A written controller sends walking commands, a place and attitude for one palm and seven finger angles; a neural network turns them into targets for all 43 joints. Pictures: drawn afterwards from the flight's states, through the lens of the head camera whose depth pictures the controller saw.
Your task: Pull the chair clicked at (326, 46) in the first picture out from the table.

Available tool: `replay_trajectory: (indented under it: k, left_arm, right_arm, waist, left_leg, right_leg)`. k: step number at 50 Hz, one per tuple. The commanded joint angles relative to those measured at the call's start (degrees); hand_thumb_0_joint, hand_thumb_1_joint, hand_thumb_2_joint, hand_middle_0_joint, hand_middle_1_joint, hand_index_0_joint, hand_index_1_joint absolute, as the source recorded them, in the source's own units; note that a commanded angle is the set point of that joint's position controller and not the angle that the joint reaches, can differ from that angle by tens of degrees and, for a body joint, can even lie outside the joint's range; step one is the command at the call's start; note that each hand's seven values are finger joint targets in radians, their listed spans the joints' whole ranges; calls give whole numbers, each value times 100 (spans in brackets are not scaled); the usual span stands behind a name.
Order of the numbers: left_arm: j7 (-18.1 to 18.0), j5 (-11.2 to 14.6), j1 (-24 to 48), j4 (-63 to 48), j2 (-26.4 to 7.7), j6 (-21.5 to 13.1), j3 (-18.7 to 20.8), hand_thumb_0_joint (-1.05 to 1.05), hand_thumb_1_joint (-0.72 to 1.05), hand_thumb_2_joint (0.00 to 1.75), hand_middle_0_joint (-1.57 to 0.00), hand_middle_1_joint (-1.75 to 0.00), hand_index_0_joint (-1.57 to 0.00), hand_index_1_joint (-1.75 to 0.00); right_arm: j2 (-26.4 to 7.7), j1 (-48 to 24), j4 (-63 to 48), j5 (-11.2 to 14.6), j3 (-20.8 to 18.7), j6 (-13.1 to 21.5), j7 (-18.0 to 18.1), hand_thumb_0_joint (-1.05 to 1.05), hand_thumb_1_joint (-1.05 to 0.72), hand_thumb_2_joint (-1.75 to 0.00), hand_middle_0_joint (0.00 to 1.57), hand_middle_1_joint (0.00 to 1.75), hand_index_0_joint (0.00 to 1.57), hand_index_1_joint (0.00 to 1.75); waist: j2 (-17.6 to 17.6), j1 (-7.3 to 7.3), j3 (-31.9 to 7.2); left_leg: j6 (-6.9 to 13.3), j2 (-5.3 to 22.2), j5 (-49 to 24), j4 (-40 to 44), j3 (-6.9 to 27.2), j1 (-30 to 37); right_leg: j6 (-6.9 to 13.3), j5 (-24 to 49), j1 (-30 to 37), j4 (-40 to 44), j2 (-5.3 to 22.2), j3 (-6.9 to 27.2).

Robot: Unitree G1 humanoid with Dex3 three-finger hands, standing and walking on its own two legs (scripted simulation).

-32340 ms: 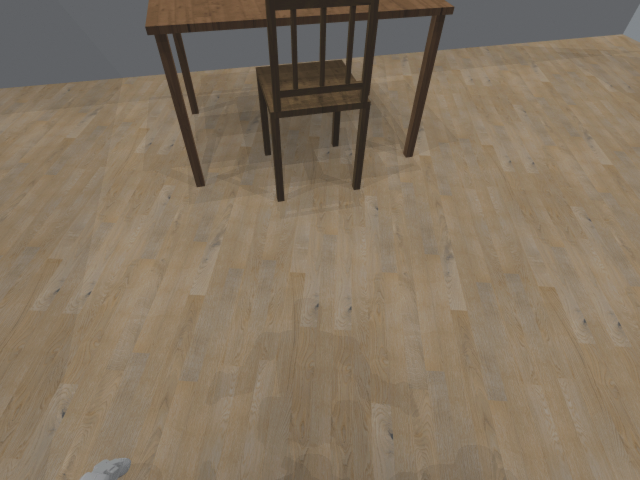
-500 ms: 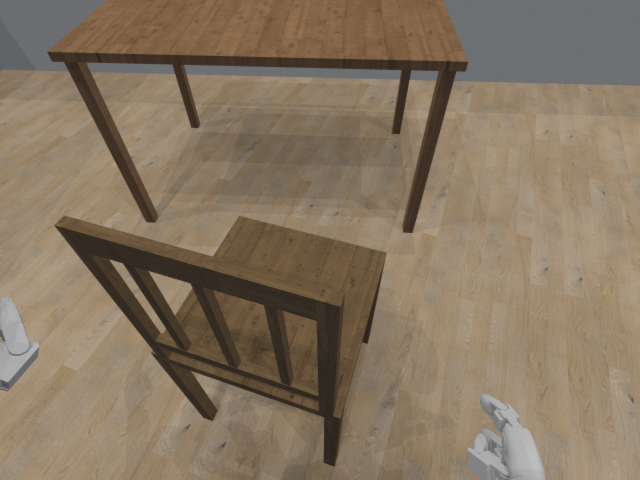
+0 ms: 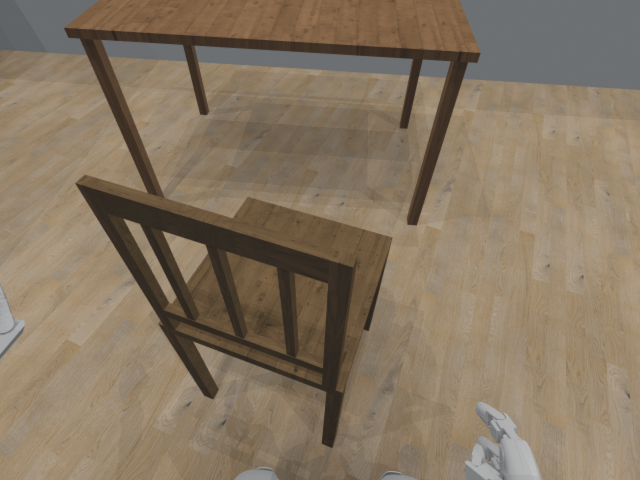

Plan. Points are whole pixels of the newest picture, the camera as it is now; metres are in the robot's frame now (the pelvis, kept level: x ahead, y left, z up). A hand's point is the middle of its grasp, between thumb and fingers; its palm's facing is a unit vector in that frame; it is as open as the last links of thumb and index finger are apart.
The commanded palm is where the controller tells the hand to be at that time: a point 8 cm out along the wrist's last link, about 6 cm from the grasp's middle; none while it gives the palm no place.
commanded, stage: step back with the hand held close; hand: left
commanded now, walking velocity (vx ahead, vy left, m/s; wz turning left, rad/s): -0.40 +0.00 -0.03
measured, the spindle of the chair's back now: (230, 295) +0.39 +0.17 -0.06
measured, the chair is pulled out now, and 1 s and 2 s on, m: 0.64 0.64 0.64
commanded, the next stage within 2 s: stop stepping back and stand still in 0.74 s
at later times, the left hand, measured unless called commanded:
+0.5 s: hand (48, 340) +0.19 +0.23 +0.19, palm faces +0.36 -0.79 -0.49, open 7.4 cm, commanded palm +0.12 +0.28 +0.20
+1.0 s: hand out of the picture +0.07 +0.22 +0.20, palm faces +0.34 -0.78 -0.53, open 7.4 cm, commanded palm +0.02 +0.26 +0.20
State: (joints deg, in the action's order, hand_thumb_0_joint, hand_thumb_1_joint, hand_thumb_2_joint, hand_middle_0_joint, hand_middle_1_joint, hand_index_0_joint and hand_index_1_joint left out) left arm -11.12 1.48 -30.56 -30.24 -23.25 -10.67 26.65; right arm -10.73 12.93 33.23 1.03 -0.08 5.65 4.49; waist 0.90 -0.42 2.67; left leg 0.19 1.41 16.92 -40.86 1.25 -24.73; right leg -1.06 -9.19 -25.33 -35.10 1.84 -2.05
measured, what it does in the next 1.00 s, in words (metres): walks backwards: right foot, then left foot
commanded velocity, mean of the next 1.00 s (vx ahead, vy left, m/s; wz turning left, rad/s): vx -0.28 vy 0.01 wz -0.03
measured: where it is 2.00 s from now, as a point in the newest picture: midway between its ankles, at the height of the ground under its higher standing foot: outside the picture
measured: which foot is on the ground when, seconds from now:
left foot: down 0.00-0.48, up 0.50-0.66, down 0.68-1.00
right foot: down 0.00-0.20, up 0.22-0.34, down 0.36-0.70, up 0.72-0.94, down 0.96-1.00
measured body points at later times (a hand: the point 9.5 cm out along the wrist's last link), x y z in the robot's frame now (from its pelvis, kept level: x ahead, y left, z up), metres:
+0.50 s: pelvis -0.03 -0.02 +0.01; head +0.03 +0.00 +0.46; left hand +0.16 +0.27 +0.22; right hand +0.15 -0.24 -0.08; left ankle +0.06 +0.12 -0.71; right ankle -0.03 -0.14 -0.72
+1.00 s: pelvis -0.14 -0.03 +0.01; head -0.11 -0.02 +0.46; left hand +0.05 +0.26 +0.23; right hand +0.02 -0.25 -0.07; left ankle -0.05 +0.12 -0.71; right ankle -0.13 -0.16 -0.72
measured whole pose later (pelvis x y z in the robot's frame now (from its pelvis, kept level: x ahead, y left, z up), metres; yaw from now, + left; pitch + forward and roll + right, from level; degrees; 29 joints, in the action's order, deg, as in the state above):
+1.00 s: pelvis -0.14 -0.03 +0.01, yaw -4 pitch -1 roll -3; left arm -8.6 3.8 -34.6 -33.9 -26.7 -13.6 27.8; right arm -8.4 9.5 35.8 0.7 0.8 7.7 2.0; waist 2.2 -0.4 4.3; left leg -2.2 6.6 13.3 -35.1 1.7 -23.2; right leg -1.0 -12.9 -13.5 -28.0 -0.4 -4.1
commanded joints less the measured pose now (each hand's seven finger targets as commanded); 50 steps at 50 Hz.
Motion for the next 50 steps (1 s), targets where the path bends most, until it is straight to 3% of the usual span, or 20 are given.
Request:
replay_trajectory:
  k: [1,4,6,7,10,11,14,20,22,24,26,31,33,34,36,38,42,45,48,50]
  left_arm:
    - [-110,50,280,-1279,-1101,-406,667,0,90,90,-20,-30,-20,-30]
    - [-155,104,220,-1230,-1122,-334,628,0,90,90,-20,-30,-20,-30]
    - [-139,93,178,-1281,-1195,-365,743,0,90,90,-20,-30,-20,-30]
    - [-126,103,117,-1375,-1196,-416,770,0,90,90,-20,-30,-20,-30]
    - [-124,62,-39,-1618,-1080,-548,903,0,90,90,-20,-30,-20,-30]
    - [-103,43,30,-1603,-1093,-573,970,0,90,90,-20,-30,-20,-30]
    - [8,143,-109,-1721,-1015,-634,816,0,90,90,-20,-30,-20,-30]
    - [183,95,51,-1541,-1026,-883,691,0,90,90,-20,-30,-20,-30]
    - [234,133,92,-1625,-1106,-863,670,0,90,90,-20,-30,-20,-30]
    - [223,227,-365,-1258,-1180,-772,749,0,90,90,-20,-30,-20,-30]
    - [181,247,-493,-1111,-1256,-695,880,0,90,90,-20,-30,-20,-30]
    - [51,175,-675,-1056,-1125,-628,972,0,90,90,-20,-30,-20,-30]
    - [33,225,-611,-1333,-1201,-673,902,0,90,90,-20,-30,-20,-30]
    - [104,232,-527,-1663,-1032,-723,696,0,90,90,-20,-30,-20,-30]
    - [172,206,-735,-1511,-932,-776,659,0,90,90,-20,-30,-20,-30]
    - [147,263,-405,-2218,-1247,-744,842,0,90,90,-20,-30,-20,-30]
    - [131,260,-298,-2326,-1066,-793,657,0,90,90,-20,-30,-20,-30]
    - [130,311,-844,-1390,-1061,-450,830,0,90,90,-20,-30,-20,-30]
    - [108,262,-615,-732,-1166,-344,841,0,90,90,-20,-30,-20,-30]
    - [90,255,-124,-406,-1291,-281,805,0,90,90,-20,-30,-20,-30]
  right_arm:
    - [-808,-488,-776,-87,-354,355,33,0,-90,-90,20,30,20,30]
    - [-724,-498,-575,-145,-297,254,-26,0,-90,-90,20,30,20,30]
    - [-729,-600,-586,-142,-270,228,-22,0,-90,-90,20,30,20,30]
    - [-764,-627,-627,-120,-284,220,-1,0,-90,-90,20,30,20,30]
    - [-890,-802,-775,-91,-313,334,88,0,-90,-90,20,30,20,30]
    - [-825,-806,-774,-76,-355,396,107,0,-90,-90,20,30,20,30]
    - [-835,-589,-704,-39,-429,524,54,0,-90,-90,20,30,20,30]
    - [-859,-493,-203,-254,-364,733,-86,0,-90,-90,20,30,20,30]
    - [-803,-504,-334,-139,-468,697,-76,0,-90,-90,20,30,20,30]
    - [-657,-579,-467,-52,-503,528,-60,0,-90,-90,20,30,20,30]
    - [-573,-858,-524,-49,-477,364,-68,0,-90,-90,20,30,20,30]
    - [-391,-1015,-629,-63,-175,152,162,0,-90,-90,20,30,20,30]
    - [-581,-1006,-572,-44,-370,134,213,0,-90,-90,20,30,20,30]
    - [-616,-840,-598,-90,-422,210,125,0,-90,-90,20,30,20,30]
    - [-629,-611,-447,-142,-565,435,-30,0,-90,-90,20,30,20,30]
    - [-691,-680,-377,-257,-480,591,-50,0,-90,-90,20,30,20,30]
    - [-771,-531,-336,-143,-480,762,-178,0,-90,-90,20,30,20,30]
    - [-766,-549,-490,-42,-386,568,-179,0,-90,-90,20,30,20,30]
    - [-698,-415,-488,24,-282,413,-122,0,-90,-90,20,30,20,30]
    - [-665,-395,-498,32,-273,328,-77,0,-90,-90,20,30,20,30]
  waist:
    - [-427,16,-509]
    - [-936,-12,-894]
    - [-813,-21,-1009]
    - [-565,-17,-1009]
    - [1574,-18,-824]
    - [1749,-25,-819]
    - [1067,7,-869]
    - [1371,53,-1189]
    - [186,67,-1701]
    - [-921,-12,-1646]
    - [-912,63,-1316]
    - [-783,-38,-1135]
    - [-3,-48,-1201]
    - [812,-10,-1449]
    - [1100,29,-1457]
    - [1860,17,-1444]
    - [1575,18,-1263]
    - [1341,0,-956]
    - [346,-97,-727]
    - [-1009,-155,-678]
  left_leg:
    - [100,129,1754,339,259,-493]
    - [2,-12,934,-404,86,431]
    - [89,94,717,306,236,511]
    - [167,246,788,852,475,374]
    - [622,1415,1908,2582,1543,-1433]
    - [754,1701,1991,2786,1659,-1981]
    - [593,1438,-12,1801,1134,-852]
    - [425,1335,-3403,982,962,1212]
    - [62,749,-2892,253,289,1406]
    - [-194,-15,-213,-816,-84,495]
    - [-194,-83,1153,-2066,388,-373]
    - [-166,-26,145,1257,2,79]
    - [76,654,-3152,2196,297,1176]
    - [401,1469,-5247,1822,981,1985]
    - [753,1902,-6148,1586,864,2270]
    - [855,1970,-5275,1692,975,1563]
    - [530,1562,-4331,1502,665,1702]
    - [388,1272,-1065,1725,517,795]
    - [39,580,1280,1341,124,221]
    - [-166,41,1281,-119,-205,522]
  right_leg:
    - [571,-2064,225,1615,931,1656]
    - [795,-1854,-137,1959,1408,1609]
    - [568,-1401,55,1597,1111,1150]
    - [425,-1413,184,1298,861,916]
    - [30,-1248,1430,-977,-167,139]
    - [-11,-1229,1844,-1687,-264,161]
    - [87,-1170,1202,-856,-134,275]
    - [90,399,1066,1266,-65,104]
    - [241,1975,1299,1140,253,341]
    - [896,3475,1392,1253,1529,1556]
    - [1314,3364,1406,1406,2040,1651]
    - [606,3731,1990,434,920,575]
    - [86,2369,1564,-329,359,183]
    - [-21,11,515,-793,88,151]
    - [89,-2002,-27,-1600,-144,365]
    - [-14,-2054,289,-1746,-13,475]
    - [157,-1111,645,-348,-46,71]
    - [-32,-1055,1338,649,-55,-111]
    - [74,-658,1835,1666,198,34]
    - [492,-2389,638,2262,1072,1268]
